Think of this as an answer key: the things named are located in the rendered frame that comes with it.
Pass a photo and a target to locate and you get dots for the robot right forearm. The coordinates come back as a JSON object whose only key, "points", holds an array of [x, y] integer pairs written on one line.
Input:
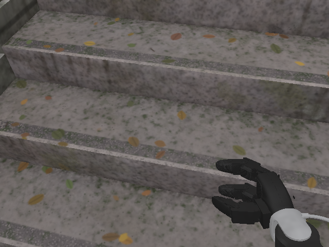
{"points": [[289, 229]]}

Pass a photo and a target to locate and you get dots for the right robot hand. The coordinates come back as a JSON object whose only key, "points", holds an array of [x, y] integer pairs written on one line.
{"points": [[260, 202]]}

